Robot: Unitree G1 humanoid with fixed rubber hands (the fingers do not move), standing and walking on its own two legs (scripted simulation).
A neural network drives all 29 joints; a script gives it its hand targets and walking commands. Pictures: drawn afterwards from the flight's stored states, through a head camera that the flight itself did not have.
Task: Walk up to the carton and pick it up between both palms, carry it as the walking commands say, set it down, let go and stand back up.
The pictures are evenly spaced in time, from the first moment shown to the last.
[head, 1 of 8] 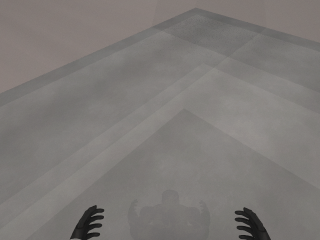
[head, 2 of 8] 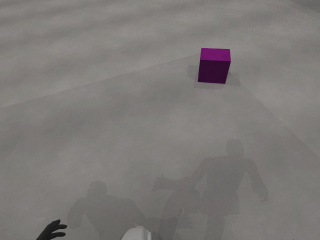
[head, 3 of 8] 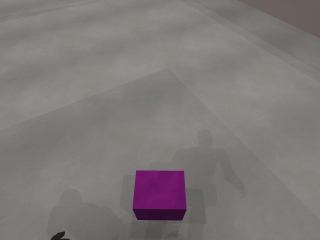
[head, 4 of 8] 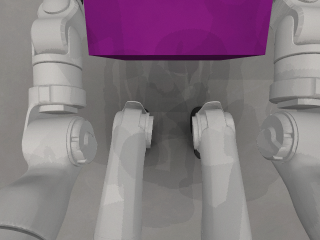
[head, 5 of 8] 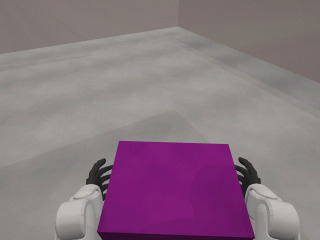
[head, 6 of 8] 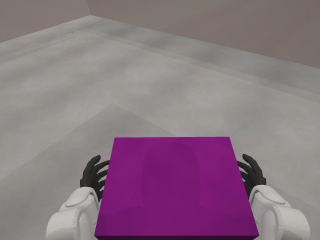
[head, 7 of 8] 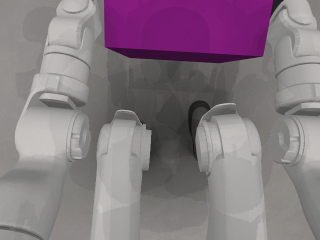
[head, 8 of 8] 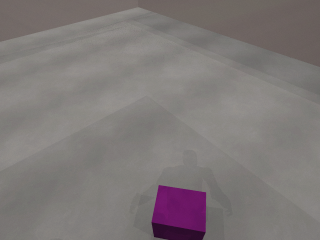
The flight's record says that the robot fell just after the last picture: no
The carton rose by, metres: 0.69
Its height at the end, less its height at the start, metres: +0.00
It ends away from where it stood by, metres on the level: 0.10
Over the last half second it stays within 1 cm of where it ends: yes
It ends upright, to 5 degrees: yes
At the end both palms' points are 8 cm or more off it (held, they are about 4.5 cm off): yes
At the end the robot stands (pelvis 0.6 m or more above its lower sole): yes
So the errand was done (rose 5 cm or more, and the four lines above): yes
